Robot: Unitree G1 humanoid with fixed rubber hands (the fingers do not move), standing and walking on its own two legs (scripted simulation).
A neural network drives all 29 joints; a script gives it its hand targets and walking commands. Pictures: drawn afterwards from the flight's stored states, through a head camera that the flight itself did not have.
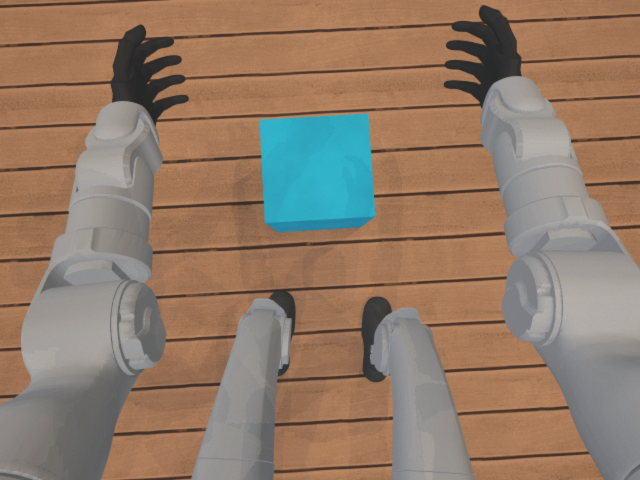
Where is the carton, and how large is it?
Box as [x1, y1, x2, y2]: [260, 114, 374, 231]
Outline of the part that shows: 367,114 260,120 265,222 277,231 361,226 374,216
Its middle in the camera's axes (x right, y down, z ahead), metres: -0.01 -0.12 +0.86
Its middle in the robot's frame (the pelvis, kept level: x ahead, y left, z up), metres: +0.51 +0.05 -0.51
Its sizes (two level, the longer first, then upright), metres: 0.210 0.200 0.250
